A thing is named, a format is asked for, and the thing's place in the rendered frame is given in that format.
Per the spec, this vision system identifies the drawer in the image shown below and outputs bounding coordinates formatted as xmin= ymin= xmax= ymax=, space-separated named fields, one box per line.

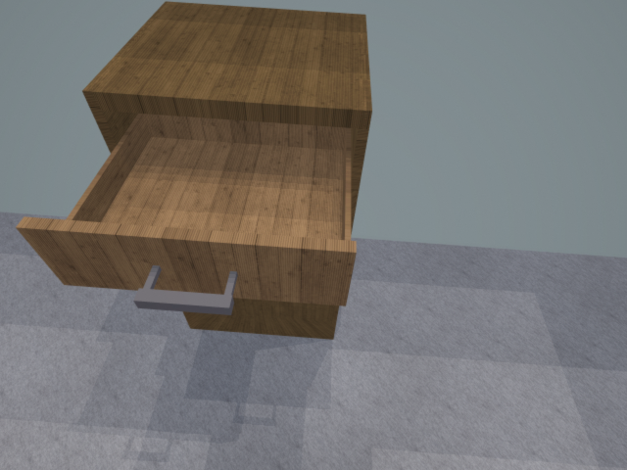
xmin=16 ymin=114 xmax=357 ymax=306

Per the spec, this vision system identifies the handle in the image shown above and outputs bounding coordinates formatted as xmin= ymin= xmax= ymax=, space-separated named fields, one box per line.
xmin=133 ymin=265 xmax=238 ymax=315

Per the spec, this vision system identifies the cabinet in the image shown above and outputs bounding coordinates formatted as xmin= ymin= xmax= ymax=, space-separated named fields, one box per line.
xmin=82 ymin=1 xmax=372 ymax=340

